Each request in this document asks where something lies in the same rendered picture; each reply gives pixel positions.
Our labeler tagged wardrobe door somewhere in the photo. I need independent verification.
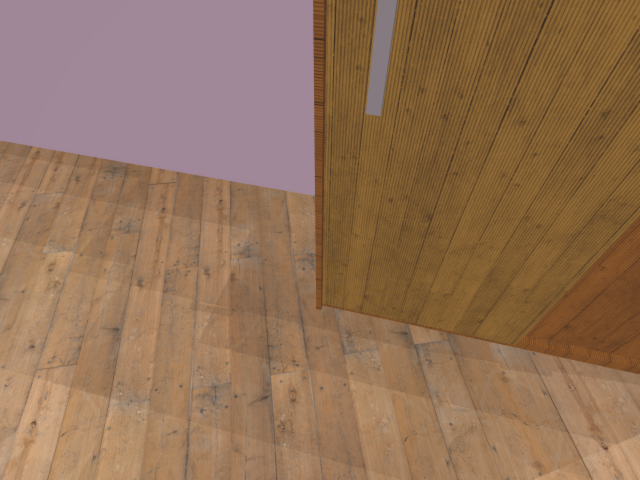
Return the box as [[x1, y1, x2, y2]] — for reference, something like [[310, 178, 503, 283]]
[[525, 217, 640, 360], [322, 0, 640, 345]]

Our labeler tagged handle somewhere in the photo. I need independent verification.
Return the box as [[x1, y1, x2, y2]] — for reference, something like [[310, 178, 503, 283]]
[[366, 0, 398, 116]]

